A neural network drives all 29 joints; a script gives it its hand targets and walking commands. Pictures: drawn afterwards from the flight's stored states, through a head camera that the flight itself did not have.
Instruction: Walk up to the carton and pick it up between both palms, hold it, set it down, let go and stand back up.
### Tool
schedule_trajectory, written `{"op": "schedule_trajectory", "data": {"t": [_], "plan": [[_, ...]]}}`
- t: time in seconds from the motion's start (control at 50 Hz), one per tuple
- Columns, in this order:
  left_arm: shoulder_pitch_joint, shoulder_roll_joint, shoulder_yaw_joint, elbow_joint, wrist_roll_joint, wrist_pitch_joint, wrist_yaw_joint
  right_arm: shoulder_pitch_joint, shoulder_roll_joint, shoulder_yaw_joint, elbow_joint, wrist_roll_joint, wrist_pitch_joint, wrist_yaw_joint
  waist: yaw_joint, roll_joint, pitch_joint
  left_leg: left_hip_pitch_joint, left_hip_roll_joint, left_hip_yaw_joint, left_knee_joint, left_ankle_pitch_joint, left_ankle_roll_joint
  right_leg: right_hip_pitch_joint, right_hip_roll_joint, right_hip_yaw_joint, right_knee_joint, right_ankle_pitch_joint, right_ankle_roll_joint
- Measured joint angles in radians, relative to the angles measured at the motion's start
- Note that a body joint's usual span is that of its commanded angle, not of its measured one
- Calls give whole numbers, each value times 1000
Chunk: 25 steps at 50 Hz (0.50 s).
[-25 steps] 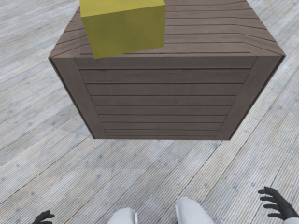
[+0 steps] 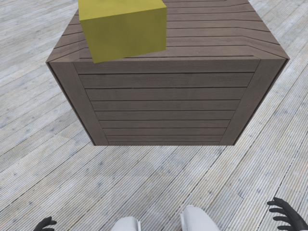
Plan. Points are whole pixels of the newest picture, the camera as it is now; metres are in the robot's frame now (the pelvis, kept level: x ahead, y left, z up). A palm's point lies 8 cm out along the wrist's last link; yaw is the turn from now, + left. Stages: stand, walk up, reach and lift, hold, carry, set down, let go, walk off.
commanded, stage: walk up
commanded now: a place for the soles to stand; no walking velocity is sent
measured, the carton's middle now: (122, 21) +0.88 +0.14 +0.09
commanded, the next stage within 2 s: none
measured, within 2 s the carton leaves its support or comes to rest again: neither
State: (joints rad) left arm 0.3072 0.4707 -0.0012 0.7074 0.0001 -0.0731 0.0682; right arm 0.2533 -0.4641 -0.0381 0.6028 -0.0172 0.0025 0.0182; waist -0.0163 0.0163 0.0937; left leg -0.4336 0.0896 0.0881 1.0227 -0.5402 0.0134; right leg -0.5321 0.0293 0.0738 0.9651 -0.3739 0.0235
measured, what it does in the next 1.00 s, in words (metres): walks ahead: right foot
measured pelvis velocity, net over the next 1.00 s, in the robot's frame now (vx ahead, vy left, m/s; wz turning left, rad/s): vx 0.17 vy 0.02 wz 0.04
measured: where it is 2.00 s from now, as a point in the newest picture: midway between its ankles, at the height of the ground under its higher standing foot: (143, 192)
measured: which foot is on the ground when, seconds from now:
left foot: down 0.00-0.92, up 0.94-1.00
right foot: down 0.00-0.50, up 0.52-0.90, down 0.92-1.00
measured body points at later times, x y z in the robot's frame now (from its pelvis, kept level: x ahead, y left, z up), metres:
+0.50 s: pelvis +0.04 +0.04 +0.00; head +0.04 +0.03 +0.45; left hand +0.06 +0.37 -0.08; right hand +0.18 -0.28 -0.07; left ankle +0.06 +0.14 -0.68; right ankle +0.07 -0.14 -0.68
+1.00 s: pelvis +0.17 +0.02 +0.02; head +0.17 +0.01 +0.47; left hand +0.26 +0.35 -0.05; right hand +0.25 -0.31 -0.07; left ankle +0.10 +0.14 -0.63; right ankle +0.27 -0.07 -0.68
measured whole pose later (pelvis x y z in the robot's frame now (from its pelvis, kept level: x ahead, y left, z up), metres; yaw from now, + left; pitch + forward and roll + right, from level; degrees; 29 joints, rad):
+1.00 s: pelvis +0.17 +0.02 +0.02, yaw +2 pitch -4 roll +1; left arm 0.32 0.47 0.00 0.71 0.00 -0.09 0.02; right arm 0.43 -0.47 -0.04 0.61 -0.01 -0.03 0.03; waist -0.01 0.01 0.06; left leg -0.34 0.05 0.07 1.14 -0.56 0.01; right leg -0.49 0.01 -0.03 0.85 -0.29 -0.05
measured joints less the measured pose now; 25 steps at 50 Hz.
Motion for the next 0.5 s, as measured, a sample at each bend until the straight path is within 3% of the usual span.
{"op": "schedule_trajectory", "data": {"t": [0.26, 0.32, 0.42, 0.5], "plan": [[3, 0, 0, 0, 0, -1, -5, 11, 0, 0, 0, -13, 0, 3, 0, 1, -7, 3, 1, 0, -3, -2, 0, 1, -4, -5, 2, -32, 0], [47, 0, 0, 0, 0, -22, -19, 30, 0, 0, 0, -23, 0, 25, 0, 3, -36, 3, -1, -3, 21, -86, 0, 7, -4, -8, 2, -42, -3], [128, 0, 0, 0, 0, -29, -20, 22, -11, 0, 0, -22, 0, 30, 0, 9, -38, -48, -24, -7, 80, -92, 0, 46, -44, -8, 2, -77, -14], [165, 0, 0, 0, 0, -19, -21, 29, -17, 0, 0, -11, -16, 43, 0, 21, -58, -54, -29, -7, 0, -54, 1, 66, -77, -5, 5, -112, -14]]}}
